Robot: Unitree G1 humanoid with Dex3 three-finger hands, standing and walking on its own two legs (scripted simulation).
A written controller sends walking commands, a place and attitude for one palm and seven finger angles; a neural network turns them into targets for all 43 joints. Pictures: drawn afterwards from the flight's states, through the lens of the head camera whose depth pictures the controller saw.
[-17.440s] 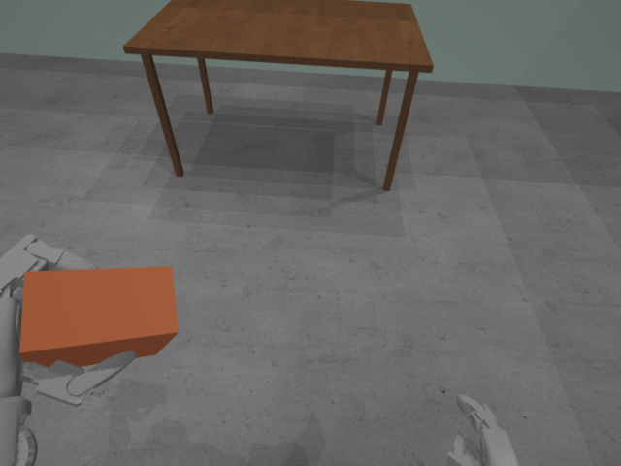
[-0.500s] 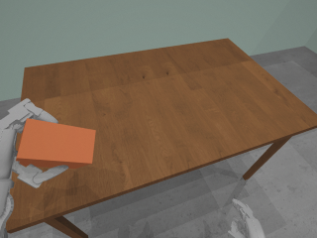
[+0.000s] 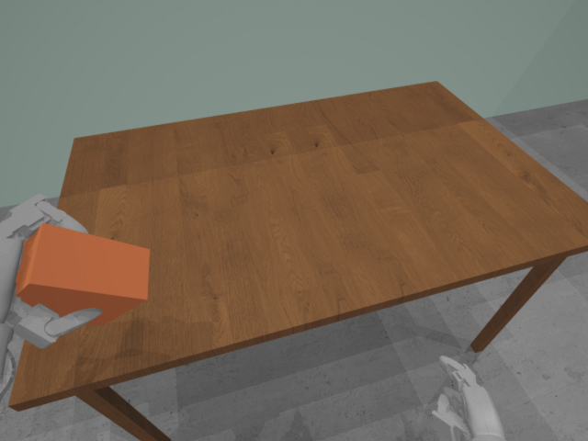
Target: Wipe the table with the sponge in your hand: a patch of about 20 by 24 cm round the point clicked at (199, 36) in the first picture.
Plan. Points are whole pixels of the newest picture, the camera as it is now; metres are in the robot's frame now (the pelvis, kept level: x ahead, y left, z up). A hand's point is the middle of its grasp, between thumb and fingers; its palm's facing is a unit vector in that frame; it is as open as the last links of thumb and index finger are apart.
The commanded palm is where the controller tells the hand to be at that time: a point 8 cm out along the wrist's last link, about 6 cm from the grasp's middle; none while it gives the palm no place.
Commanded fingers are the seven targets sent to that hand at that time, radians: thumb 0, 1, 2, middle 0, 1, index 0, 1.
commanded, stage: turn the palm down, sponge in hand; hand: left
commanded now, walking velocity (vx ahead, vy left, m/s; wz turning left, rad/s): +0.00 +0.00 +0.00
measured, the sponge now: (93, 283) +0.24 +0.28 +0.13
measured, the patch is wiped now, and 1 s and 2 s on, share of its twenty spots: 0.00 0.00 0.00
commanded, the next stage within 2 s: move the sponge above the wiping area in 1.66 s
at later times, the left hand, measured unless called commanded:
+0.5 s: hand (71, 286) +0.23 +0.30 +0.12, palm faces +0.21 -0.38 -0.90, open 10.7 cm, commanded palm +0.21 +0.30 +0.18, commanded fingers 0.00 0.10 1.30 -1.20 -1.60 -1.20 -1.60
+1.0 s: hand (71, 296) +0.23 +0.31 +0.10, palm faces +0.04 -0.23 -0.97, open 10.7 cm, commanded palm +0.21 +0.32 +0.17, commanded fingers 0.00 0.10 1.30 -1.20 -1.60 -1.20 -1.60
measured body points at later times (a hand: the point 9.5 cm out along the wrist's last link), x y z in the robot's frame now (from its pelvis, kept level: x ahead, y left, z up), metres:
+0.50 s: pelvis +0.02 +0.00 +0.00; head +0.02 -0.03 +0.45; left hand +0.22 +0.32 +0.17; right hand +0.21 -0.25 -0.09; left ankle +0.03 +0.14 -0.72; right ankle +0.02 -0.07 -0.72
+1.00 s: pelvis +0.01 +0.04 +0.01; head +0.00 +0.01 +0.46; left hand +0.23 +0.32 +0.15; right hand +0.25 -0.16 -0.06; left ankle +0.03 +0.14 -0.72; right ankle +0.02 -0.07 -0.72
